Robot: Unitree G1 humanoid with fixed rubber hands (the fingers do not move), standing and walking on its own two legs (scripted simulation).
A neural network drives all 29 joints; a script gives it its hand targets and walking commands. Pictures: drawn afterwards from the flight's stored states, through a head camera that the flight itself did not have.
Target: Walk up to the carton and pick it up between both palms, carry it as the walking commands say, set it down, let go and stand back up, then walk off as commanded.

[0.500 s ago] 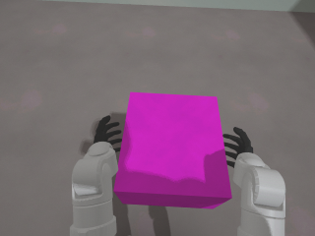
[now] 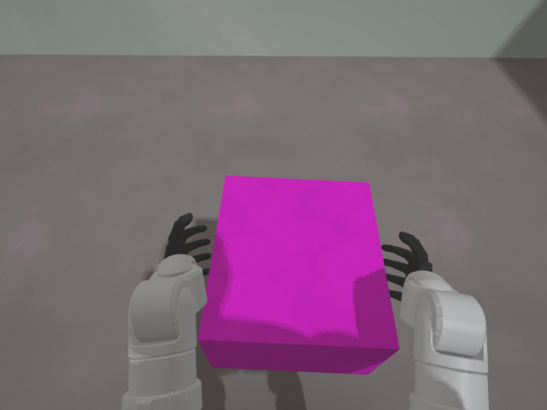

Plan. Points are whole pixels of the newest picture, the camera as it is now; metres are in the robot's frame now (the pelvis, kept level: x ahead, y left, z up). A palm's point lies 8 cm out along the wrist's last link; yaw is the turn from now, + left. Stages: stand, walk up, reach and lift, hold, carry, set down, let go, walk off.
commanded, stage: carry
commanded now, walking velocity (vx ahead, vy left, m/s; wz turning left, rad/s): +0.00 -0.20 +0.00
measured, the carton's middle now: (293, 271) +0.33 +0.02 -0.02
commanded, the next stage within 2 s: none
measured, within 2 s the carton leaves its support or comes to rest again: neither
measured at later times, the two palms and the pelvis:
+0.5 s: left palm (260, 170) +0.47 +0.08 +0.06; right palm (451, 187) +0.46 -0.23 +0.06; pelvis +0.17 -0.08 +0.00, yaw +0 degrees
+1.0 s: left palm (331, 124) +0.58 -0.04 +0.07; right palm (497, 150) +0.57 -0.35 +0.04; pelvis +0.29 -0.20 -0.01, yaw +2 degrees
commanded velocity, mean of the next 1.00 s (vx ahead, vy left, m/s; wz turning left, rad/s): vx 0.00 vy -0.20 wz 0.00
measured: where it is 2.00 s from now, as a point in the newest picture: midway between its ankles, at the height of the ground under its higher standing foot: (402, 367)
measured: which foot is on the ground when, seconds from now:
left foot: down 0.00-0.16, up 0.18-0.32, down 0.34-0.60, up 0.62-0.76, down 0.78-0.96, up 0.98-1.00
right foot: up 0.00-0.12, down 0.14-0.38, up 0.40-0.56, down 0.58-0.82, up 0.84-0.92, down 0.94-1.00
